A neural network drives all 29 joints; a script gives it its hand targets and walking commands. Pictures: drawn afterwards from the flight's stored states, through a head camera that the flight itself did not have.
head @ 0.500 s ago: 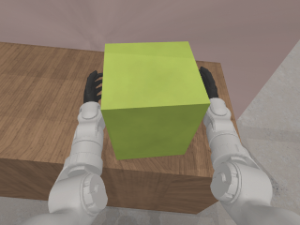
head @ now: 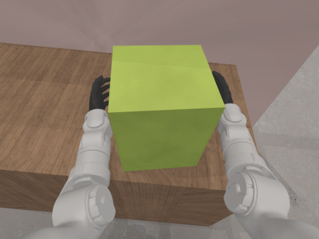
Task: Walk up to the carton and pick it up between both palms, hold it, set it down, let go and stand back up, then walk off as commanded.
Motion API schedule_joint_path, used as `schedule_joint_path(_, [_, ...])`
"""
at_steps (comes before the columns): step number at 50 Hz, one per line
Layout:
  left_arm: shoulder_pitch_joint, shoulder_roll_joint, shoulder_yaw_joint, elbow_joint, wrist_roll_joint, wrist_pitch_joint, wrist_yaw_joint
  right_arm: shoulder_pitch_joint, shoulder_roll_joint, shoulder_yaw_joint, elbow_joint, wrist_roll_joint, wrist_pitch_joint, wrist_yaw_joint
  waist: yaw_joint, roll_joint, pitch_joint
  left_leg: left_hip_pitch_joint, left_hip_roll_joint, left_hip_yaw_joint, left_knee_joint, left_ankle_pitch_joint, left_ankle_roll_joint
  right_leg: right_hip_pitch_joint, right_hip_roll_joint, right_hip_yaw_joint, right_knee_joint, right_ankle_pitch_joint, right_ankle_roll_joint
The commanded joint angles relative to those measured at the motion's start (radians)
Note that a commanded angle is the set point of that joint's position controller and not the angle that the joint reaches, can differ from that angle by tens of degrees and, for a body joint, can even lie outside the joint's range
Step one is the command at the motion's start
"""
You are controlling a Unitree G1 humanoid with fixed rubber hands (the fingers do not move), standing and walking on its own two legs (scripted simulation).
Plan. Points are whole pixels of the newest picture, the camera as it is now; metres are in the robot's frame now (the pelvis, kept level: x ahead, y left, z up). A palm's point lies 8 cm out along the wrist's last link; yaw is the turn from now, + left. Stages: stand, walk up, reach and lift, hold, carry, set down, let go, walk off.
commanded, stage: set down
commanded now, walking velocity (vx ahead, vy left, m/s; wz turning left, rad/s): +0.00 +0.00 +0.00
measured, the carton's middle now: (159, 112) +0.44 +0.02 +0.04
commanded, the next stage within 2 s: none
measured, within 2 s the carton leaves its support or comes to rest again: neither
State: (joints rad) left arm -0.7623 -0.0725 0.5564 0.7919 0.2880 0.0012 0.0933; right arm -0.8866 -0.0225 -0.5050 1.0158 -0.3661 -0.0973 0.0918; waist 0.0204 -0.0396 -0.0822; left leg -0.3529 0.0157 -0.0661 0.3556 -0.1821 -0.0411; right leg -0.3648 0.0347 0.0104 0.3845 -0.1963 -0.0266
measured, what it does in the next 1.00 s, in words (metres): stands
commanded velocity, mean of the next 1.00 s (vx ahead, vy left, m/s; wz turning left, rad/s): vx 0.00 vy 0.00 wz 0.00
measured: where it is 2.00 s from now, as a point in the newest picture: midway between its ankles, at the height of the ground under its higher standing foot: outside the picture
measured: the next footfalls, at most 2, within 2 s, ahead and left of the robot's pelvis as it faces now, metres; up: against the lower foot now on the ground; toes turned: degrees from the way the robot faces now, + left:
none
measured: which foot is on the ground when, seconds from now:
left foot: down 0.00-1.00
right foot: down 0.00-1.00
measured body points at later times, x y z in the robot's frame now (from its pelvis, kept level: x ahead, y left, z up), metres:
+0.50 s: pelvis +0.00 +0.00 +0.00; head +0.05 +0.01 +0.45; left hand +0.41 +0.21 +0.05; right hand +0.44 -0.14 +0.08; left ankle -0.01 +0.15 -0.74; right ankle -0.01 -0.10 -0.74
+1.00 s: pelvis -0.01 -0.01 -0.01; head +0.04 +0.01 +0.44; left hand +0.42 +0.21 +0.04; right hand +0.44 -0.21 +0.08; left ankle -0.01 +0.15 -0.74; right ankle -0.01 -0.10 -0.74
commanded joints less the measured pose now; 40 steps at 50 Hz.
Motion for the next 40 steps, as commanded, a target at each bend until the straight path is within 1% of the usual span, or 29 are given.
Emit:
schedule_joint_path(1, [-0.468,-0.303,-0.073,0.035,0.136,-0.033,-0.108,-0.378,0.427,0.105,-0.059,-0.051,-0.044,0.122,0.127,0.007,-0.471,0.054,-0.021,0.225,-0.047,0.384,0.038,0.459,-0.04,-0.062,0.027,0.553,0.084])
schedule_joint_path(5, [-0.468,-0.277,-0.063,0.027,0.138,-0.034,-0.1,-0.371,0.39,0.09,-0.059,-0.046,-0.037,0.116,0.128,0.008,-0.459,0.059,-0.02,0.226,-0.053,0.364,0.039,0.435,-0.036,-0.065,0.016,0.502,0.08])
schedule_joint_path(9, [-0.465,-0.216,-0.052,0.019,0.13,-0.035,-0.082,-0.366,0.32,0.08,-0.06,-0.026,-0.028,0.106,0.134,0.009,-0.455,0.061,-0.018,0.227,-0.055,0.342,0.039,0.41,-0.03,-0.066,0.005,0.452,0.076])
schedule_joint_path(13, [-0.447,-0.094,-0.048,0.013,0.101,-0.041,-0.048,-0.357,0.182,0.084,-0.053,0.027,-0.024,0.081,0.141,0.016,-0.463,0.061,-0.017,0.223,-0.042,0.354,0.035,0.394,-0.025,-0.062,0.004,0.444,0.071])
schedule_joint_path(15, [-0.435,0.011,-0.054,0.008,0.072,-0.05,-0.017,-0.353,0.063,0.099,-0.043,0.075,-0.026,0.057,0.145,0.022,-0.474,0.058,-0.016,0.219,-0.031,0.365,0.03,0.384,-0.021,-0.058,0.003,0.449,0.068])
schedule_joint_path(17, [-0.433,0.132,-0.086,0.001,0.023,-0.061,0.024,-0.361,-0.077,0.136,-0.026,0.145,-0.033,0.023,0.146,0.039,-0.5,0.053,-0.012,0.211,-0.013,0.388,0.022,0.361,-0.013,-0.054,0.002,0.456,0.06])
schedule_joint_path(20, [-0.5,0.24,-0.184,0.015,-0.088,-0.066,0.085,-0.436,-0.226,0.241,0.016,0.285,-0.031,-0.026,0.137,0.082,-0.581,0.04,-0.009,0.196,0.033,0.422,0.004,0.306,0.011,-0.043,0.013,0.487,0.044])
schedule_joint_path(22, [-0.537,0.279,-0.257,0.054,-0.166,-0.081,0.11,-0.491,-0.292,0.313,0.035,0.368,-0.039,-0.05,0.134,0.093,-0.627,0.032,-0.01,0.191,0.07,0.437,-0.011,0.279,0.019,-0.039,0.023,0.514,0.037])
schedule_joint_path(23, [-0.553,0.273,-0.299,0.072,-0.203,-0.093,0.113,-0.51,-0.298,0.342,0.043,0.4,-0.047,-0.057,0.126,0.094,-0.646,0.026,-0.011,0.188,0.085,0.439,-0.017,0.267,0.02,-0.038,0.028,0.524,0.036])
schedule_joint_path(25, [-0.588,0.274,-0.379,0.108,-0.28,-0.123,0.115,-0.554,-0.323,0.369,0.04,0.446,-0.068,-0.072,0.106,0.09,-0.713,0.024,-0.009,0.182,0.114,0.455,-0.029,0.241,0.024,-0.04,0.037,0.545,0.034])
schedule_joint_path(27, [-0.604,0.294,-0.433,0.158,-0.355,-0.152,0.112,-0.581,-0.365,0.397,0.042,0.494,-0.086,-0.08,0.104,0.084,-0.773,0.031,-0.005,0.179,0.14,0.489,-0.04,0.209,0.028,-0.039,0.042,0.559,0.028])
schedule_joint_path(29, [-0.592,0.312,-0.456,0.215,-0.4,-0.17,0.105,-0.583,-0.397,0.43,0.069,0.536,-0.092,-0.081,0.116,0.081,-0.769,0.044,0.002,0.172,0.15,0.526,-0.049,0.181,0.031,-0.04,0.04,0.545,0.022])
schedule_joint_path(31, [-0.58,0.322,-0.466,0.28,-0.419,-0.177,0.095,-0.58,-0.424,0.475,0.123,0.579,-0.086,-0.075,0.136,0.082,-0.714,0.06,0.01,0.166,0.152,0.549,-0.057,0.141,0.034,-0.045,0.033,0.493,0.015])
schedule_joint_path(35, [-0.573,0.324,-0.499,0.388,-0.438,-0.175,0.073,-0.569,-0.466,0.576,0.256,0.673,-0.066,-0.048,0.166,0.093,-0.548,0.083,0.023,0.163,0.137,0.519,-0.058,0.026,0.039,-0.065,0.017,0.348,0.006])
schedule_joint_path(39, [-0.595,0.358,-0.512,0.462,-0.48,-0.21,0.057,-0.598,-0.48,0.67,0.259,0.762,-0.083,-0.028,0.201,0.076,-0.53,0.042,0.022,0.179,0.144,0.478,-0.052,-0.011,0.038,-0.058,0.034,0.309,0.01])
schedule_joint_path(40, [-0.605,0.367,-0.513,0.469,-0.489,-0.224,0.055,-0.605,-0.484,0.685,0.256,0.778,-0.093,-0.025,0.204,0.075,-0.542,0.031,0.023,0.18,0.147,0.471,-0.052,-0.011,0.037,-0.055,0.043,0.309,0.013])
